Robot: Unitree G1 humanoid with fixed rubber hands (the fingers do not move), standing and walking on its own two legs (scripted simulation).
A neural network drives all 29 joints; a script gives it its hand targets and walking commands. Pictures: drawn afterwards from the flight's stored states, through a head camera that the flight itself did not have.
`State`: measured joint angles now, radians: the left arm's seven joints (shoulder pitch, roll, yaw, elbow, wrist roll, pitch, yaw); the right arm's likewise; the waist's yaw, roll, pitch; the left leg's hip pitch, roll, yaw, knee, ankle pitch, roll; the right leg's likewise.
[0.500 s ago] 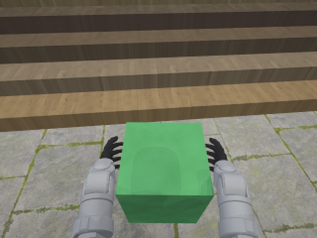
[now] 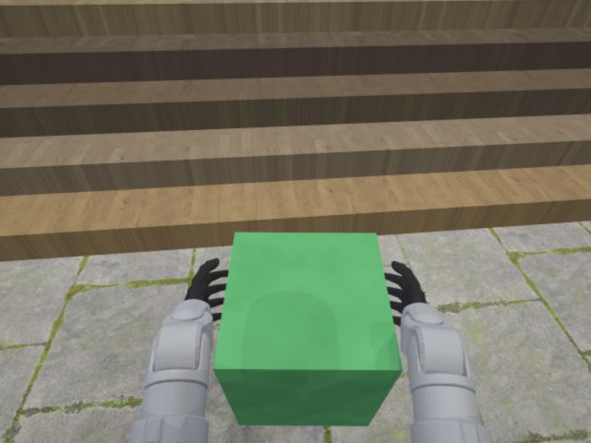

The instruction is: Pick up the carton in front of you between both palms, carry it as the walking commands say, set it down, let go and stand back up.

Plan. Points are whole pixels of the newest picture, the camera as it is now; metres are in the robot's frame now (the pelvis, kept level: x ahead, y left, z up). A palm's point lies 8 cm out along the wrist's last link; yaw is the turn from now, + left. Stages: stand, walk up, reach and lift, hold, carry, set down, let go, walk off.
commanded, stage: hold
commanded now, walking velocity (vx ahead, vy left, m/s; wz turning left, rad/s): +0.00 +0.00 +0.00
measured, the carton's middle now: (304, 333) +0.29 +0.00 -0.02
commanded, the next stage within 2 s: carry in 0.52 s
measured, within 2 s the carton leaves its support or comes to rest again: neither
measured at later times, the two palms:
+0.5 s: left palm (199, 310) +0.28 +0.15 +0.05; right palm (412, 313) +0.28 -0.15 +0.05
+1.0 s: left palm (216, 229) +0.41 +0.14 +0.08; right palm (402, 236) +0.40 -0.16 +0.08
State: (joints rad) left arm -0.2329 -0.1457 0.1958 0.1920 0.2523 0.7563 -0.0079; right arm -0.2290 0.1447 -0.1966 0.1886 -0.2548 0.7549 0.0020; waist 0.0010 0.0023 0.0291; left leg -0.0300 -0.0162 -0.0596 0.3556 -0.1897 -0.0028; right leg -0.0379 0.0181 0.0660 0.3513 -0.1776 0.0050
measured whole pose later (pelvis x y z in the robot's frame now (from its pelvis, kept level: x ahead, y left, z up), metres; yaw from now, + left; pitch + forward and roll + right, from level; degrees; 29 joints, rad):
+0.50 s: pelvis -0.01 +0.00 +0.00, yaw +0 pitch -8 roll +0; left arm -0.29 -0.16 0.24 0.23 0.27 0.75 -0.02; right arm -0.28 0.16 -0.24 0.23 -0.27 0.75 0.01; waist 0.00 0.00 0.05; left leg -0.05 -0.02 -0.06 0.39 -0.20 0.00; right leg -0.06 0.02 0.07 0.39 -0.19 0.00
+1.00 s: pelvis +0.13 +0.00 -0.01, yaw +1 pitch +5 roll -2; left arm -0.21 -0.15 0.12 -0.21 0.11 1.14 0.07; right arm -0.17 0.12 -0.15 -0.28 -0.10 1.16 -0.10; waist -0.01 0.04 -0.16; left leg -0.25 0.07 0.04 0.72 -0.45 -0.01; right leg -0.34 0.00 -0.20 0.48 -0.20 -0.05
